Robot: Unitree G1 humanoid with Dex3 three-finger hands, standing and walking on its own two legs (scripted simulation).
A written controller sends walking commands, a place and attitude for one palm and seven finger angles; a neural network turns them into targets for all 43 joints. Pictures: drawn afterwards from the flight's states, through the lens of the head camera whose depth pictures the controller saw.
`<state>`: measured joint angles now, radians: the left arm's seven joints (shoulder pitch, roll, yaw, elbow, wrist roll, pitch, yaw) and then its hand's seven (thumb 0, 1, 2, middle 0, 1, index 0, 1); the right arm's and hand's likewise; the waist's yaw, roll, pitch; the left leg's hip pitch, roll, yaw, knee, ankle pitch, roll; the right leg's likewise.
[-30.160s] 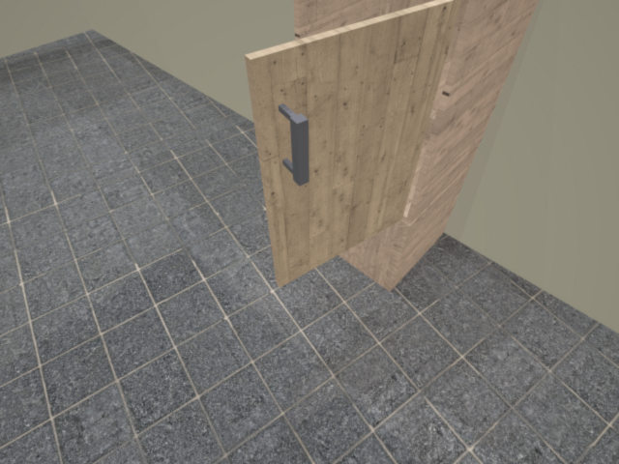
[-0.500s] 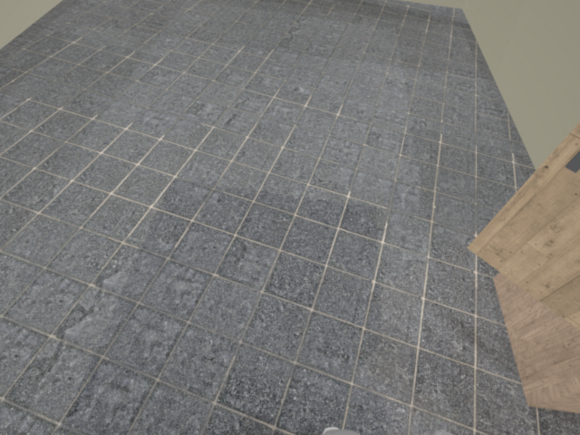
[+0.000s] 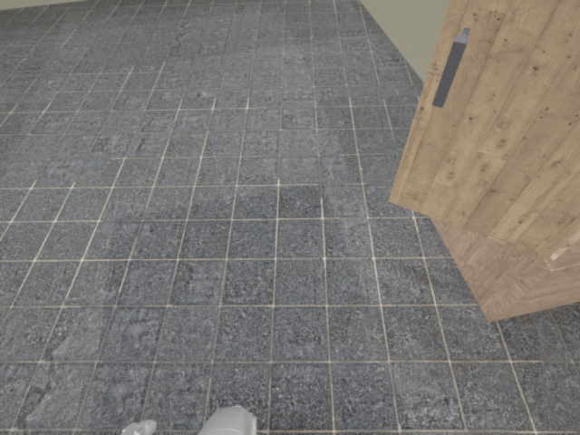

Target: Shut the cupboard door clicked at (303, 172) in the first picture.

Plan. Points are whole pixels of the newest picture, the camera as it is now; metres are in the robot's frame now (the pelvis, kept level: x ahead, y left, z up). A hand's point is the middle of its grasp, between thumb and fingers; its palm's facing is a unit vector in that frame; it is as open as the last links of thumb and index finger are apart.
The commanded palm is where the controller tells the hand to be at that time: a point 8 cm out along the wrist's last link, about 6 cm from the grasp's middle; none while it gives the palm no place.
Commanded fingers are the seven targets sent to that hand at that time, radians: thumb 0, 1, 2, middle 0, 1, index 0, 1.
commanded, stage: turn to face it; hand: left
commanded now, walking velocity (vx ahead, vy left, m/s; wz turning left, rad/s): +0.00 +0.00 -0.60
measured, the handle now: (451, 68) +0.72 -0.26 +0.10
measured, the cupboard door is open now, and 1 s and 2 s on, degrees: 50 50 50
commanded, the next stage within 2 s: take the last steps up to it in 0.60 s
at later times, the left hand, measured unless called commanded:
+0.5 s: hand (162, 423) +0.15 +0.22 -0.16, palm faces -0.24 -0.94 -0.23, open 7.4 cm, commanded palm none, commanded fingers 0.00 0.90 0.90 -0.20 -0.30 -0.20 -0.30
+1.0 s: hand (207, 427) +0.15 +0.15 -0.19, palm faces -0.39 -0.91 -0.15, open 7.4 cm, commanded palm none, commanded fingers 0.00 0.90 0.90 -0.20 -0.30 -0.20 -0.30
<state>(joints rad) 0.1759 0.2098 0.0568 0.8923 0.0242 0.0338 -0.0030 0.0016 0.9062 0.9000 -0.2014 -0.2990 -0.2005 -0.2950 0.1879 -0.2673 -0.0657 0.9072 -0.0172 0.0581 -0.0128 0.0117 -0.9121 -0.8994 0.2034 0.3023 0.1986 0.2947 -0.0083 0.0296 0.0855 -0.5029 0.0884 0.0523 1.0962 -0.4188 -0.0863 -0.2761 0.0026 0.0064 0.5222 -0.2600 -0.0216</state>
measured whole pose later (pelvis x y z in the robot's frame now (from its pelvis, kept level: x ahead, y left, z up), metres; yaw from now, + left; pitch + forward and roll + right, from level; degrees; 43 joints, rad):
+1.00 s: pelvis +0.04 +0.00 -0.01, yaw -25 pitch +1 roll -1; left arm 0.26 0.20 0.06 1.00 0.03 0.04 -0.02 0.00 0.90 0.90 -0.20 -0.30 -0.20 -0.30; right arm 0.27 -0.19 -0.04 0.96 -0.04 -0.03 -0.02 0.01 -0.91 -0.90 0.20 0.30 0.20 0.30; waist -0.02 -0.04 0.00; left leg -0.29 0.07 0.11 0.60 -0.32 0.00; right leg -0.29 0.02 0.01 0.74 -0.45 -0.03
